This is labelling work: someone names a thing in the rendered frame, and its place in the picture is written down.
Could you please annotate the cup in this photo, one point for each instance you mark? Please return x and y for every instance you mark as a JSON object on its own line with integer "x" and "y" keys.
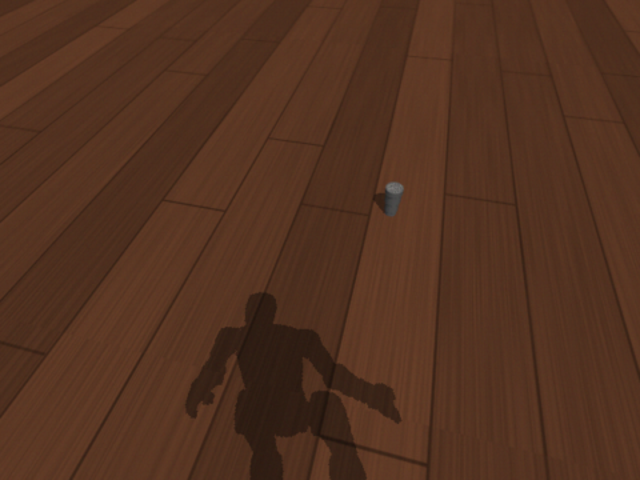
{"x": 393, "y": 193}

